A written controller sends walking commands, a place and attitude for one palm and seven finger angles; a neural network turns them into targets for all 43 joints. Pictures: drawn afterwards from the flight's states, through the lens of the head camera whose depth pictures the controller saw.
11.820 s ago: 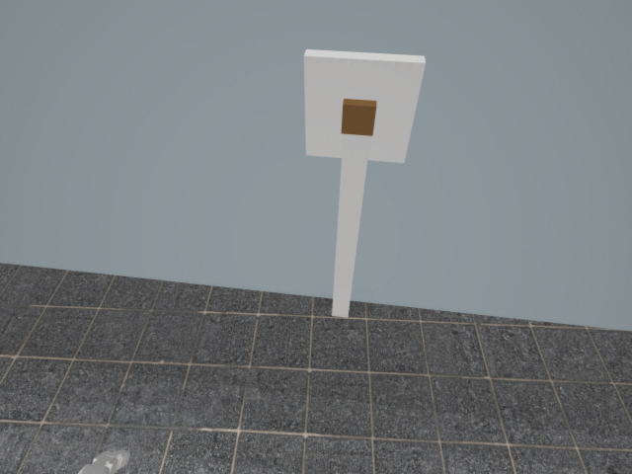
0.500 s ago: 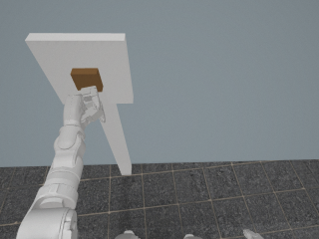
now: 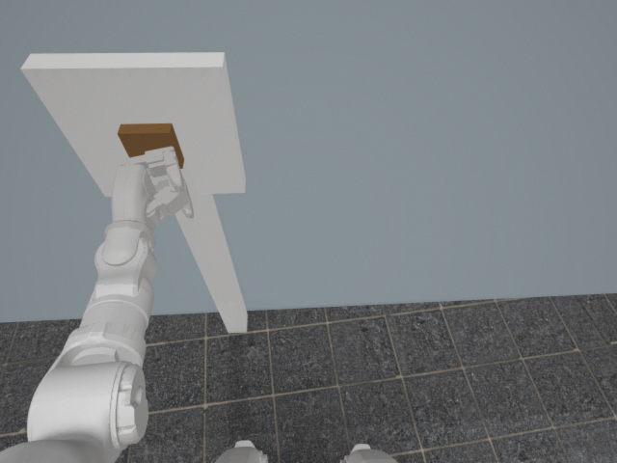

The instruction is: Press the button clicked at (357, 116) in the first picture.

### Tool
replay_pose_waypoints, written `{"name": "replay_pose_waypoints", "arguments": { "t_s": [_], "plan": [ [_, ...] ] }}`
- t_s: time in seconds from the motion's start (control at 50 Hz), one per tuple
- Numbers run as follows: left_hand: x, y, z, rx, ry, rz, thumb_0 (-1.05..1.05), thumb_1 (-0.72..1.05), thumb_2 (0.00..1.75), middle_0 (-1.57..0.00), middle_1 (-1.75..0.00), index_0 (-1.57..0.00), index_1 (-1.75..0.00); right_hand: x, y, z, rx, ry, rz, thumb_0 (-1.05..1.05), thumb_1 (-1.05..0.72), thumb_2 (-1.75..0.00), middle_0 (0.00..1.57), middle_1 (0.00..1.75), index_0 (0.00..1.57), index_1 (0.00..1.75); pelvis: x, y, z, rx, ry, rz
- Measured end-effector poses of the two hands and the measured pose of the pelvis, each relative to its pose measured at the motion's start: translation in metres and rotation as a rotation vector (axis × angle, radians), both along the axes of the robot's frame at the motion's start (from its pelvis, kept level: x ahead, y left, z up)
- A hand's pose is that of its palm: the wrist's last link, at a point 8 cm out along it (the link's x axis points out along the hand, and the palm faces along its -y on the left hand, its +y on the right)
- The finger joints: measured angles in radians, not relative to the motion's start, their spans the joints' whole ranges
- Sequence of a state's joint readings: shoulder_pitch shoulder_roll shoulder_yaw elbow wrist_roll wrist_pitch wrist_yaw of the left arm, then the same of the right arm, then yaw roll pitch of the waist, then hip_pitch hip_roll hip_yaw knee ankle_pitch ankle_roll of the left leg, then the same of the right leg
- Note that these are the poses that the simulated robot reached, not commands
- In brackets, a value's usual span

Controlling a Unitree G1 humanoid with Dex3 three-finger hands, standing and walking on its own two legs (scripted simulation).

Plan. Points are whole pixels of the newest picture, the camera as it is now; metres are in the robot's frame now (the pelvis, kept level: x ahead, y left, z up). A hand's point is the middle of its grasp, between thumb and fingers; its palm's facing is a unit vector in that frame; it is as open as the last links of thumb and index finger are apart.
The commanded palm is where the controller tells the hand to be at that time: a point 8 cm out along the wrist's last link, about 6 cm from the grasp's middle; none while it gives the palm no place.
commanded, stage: press the button with the knuckle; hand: left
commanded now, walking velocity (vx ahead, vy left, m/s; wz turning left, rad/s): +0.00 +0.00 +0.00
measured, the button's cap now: (153, 144) +0.51 +0.20 +0.11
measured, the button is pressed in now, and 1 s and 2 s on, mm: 4 6 0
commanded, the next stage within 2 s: hold the button down briefly in 0.32 s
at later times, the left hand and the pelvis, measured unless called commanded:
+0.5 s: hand (181, 185) +0.46 +0.17 +0.08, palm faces +0.03 -1.00 -0.03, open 2.9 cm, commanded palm +0.46 +0.21 +0.08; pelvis -0.03 +0.00 -0.01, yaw +1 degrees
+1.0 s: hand (178, 190) +0.45 +0.17 +0.08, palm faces +0.03 -1.00 -0.01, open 2.8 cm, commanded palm +0.43 +0.22 +0.08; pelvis -0.03 +0.01 -0.01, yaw +0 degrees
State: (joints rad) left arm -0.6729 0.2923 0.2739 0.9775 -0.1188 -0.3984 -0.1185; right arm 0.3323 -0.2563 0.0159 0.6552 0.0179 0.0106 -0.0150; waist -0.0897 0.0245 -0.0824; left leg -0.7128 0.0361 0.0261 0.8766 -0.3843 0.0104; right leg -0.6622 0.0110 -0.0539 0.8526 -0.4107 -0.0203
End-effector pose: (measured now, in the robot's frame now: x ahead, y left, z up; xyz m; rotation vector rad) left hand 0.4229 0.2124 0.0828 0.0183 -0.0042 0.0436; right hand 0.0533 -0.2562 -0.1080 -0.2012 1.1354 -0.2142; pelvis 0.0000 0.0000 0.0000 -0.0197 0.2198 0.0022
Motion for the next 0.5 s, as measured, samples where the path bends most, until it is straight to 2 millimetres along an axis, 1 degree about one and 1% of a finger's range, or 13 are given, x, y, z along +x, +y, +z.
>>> {"name": "replay_pose_waypoints", "arguments": {
  "t_s": [0.26,0.5],
  "plan": [
    [0.011,0.004,0.0,0.01,0.007,-0.001,-0.01,0.81,0.94,-1.3,-1.5,-1.31,-1.5,-0.029,-0.003,-0.007,-0.021,0.059,0.0,0.0,-0.91,-0.89,0.2,0.3,0.2,0.3,-0.014,-0.001,-0.007,-0.011,0.025,0.015],
    [0.014,0.006,0.0,0.014,0.008,-0.009,-0.01,0.77,0.97,-1.3,-1.5,-1.36,-1.5,-0.058,-0.004,-0.008,-0.042,0.091,-0.006,0.0,-0.91,-0.89,0.2,0.3,0.2,0.3,-0.027,0.001,-0.012,-0.02,0.041,0.021]
  ]
}}
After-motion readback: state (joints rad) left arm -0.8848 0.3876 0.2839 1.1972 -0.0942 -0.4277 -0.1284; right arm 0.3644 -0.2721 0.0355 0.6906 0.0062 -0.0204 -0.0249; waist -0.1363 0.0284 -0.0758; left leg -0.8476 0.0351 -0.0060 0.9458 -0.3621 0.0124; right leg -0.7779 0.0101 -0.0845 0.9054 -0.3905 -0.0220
